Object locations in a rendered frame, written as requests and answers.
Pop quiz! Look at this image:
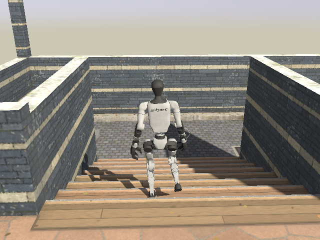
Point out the robot torso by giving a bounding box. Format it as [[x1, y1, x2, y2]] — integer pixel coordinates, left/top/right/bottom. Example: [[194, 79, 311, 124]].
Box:
[[147, 98, 171, 150]]

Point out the left robot upper arm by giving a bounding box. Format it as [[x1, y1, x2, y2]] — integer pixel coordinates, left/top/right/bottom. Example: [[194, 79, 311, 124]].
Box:
[[137, 101, 148, 131]]

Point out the robot left foot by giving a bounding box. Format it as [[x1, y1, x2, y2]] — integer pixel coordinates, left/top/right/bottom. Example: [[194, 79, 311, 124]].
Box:
[[148, 190, 156, 198]]

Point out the robot right forearm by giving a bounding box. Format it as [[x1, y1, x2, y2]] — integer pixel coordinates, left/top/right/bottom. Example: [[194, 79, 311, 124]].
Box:
[[177, 120, 187, 143]]

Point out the left robot hand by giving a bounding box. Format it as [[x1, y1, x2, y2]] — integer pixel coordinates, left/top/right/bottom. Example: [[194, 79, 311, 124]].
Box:
[[130, 146, 142, 160]]

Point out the right robot hand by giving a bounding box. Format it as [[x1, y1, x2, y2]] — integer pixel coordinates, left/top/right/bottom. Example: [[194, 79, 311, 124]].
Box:
[[177, 141, 187, 154]]

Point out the right robot upper arm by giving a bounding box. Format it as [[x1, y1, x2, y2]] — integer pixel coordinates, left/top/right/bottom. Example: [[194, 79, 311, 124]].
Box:
[[169, 100, 182, 128]]

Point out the robot left forearm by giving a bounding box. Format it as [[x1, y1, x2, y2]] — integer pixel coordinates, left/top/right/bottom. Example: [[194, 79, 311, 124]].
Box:
[[132, 123, 142, 148]]

